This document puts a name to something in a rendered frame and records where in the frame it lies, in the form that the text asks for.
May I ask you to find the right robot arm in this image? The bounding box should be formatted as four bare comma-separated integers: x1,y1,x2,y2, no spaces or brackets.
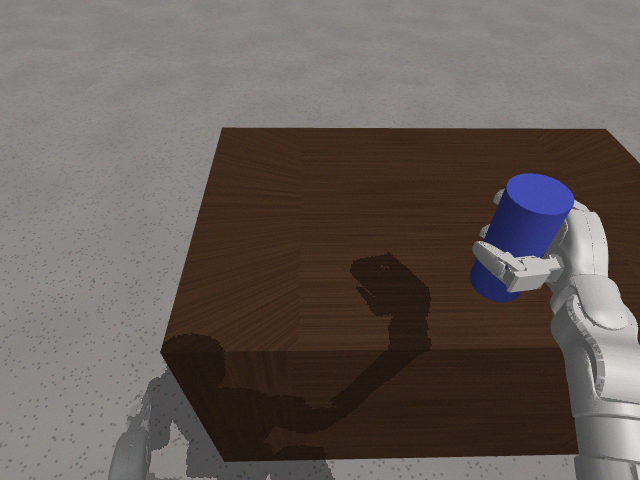
550,274,640,480

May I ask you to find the left robot hand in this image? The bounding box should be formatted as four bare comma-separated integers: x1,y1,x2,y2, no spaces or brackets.
108,392,176,480

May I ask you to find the right robot hand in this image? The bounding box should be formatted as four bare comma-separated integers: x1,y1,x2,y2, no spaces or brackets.
472,188,608,293

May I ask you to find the can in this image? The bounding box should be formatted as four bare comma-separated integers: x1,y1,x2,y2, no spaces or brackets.
470,173,574,302

